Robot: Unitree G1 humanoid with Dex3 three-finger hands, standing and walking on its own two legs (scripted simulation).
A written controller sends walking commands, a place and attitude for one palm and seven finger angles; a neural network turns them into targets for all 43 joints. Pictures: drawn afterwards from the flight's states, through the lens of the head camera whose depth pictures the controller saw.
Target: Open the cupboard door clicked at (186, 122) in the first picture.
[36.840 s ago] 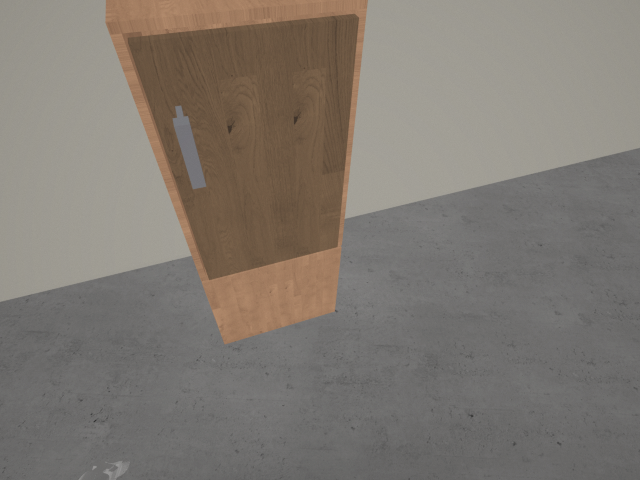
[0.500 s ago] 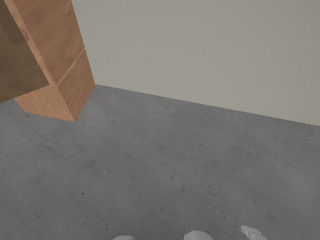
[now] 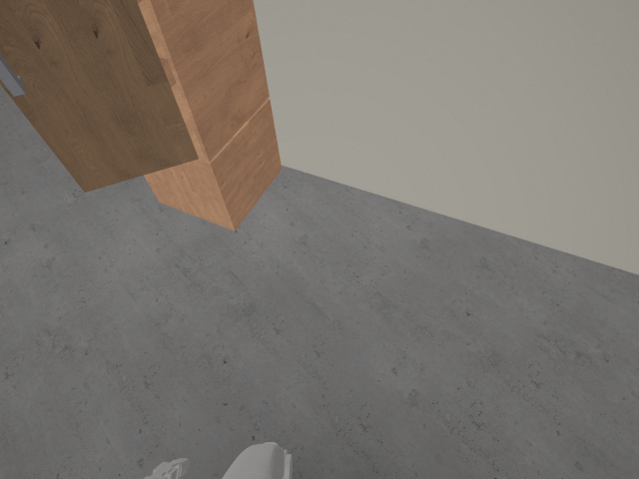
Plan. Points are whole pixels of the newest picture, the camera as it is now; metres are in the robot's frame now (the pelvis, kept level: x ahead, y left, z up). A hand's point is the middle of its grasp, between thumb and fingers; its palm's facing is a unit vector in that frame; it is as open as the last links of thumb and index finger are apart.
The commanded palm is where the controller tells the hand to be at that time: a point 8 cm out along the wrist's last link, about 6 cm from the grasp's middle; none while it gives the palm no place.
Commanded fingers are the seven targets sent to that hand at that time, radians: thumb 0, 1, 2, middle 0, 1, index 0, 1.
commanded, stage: turn to face it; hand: left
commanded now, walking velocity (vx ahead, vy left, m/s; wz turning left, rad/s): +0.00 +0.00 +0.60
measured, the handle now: (0, 60) +0.90 +0.71 +0.06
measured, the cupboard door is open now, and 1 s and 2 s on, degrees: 48 48 48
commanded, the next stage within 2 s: take the last steps up to it in 0.70 s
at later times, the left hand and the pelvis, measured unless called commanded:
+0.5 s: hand out of the picture +0.03 +0.27 -0.17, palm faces +0.28 -0.93 -0.25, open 7.4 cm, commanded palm none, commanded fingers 0.00 0.90 0.90 -0.20 -0.30 -0.20 -0.30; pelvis +0.01 +0.04 +0.00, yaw +13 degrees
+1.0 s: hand out of the picture -0.02 +0.19 -0.16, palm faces +0.44 -0.87 -0.23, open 7.3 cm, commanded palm none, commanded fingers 0.00 0.90 0.90 -0.20 -0.30 -0.20 -0.30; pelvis +0.03 +0.00 +0.00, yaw +23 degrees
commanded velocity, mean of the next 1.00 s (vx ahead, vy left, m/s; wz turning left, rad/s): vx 0.07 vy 0.02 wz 0.30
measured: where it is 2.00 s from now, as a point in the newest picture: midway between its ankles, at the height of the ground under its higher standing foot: (270, 435)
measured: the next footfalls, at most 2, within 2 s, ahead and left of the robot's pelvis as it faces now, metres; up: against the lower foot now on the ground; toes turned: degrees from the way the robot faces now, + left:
left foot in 0.22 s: +0.04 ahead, +0.14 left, +0.00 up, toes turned +14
right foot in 0.68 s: +0.07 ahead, -0.09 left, +0.00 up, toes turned +12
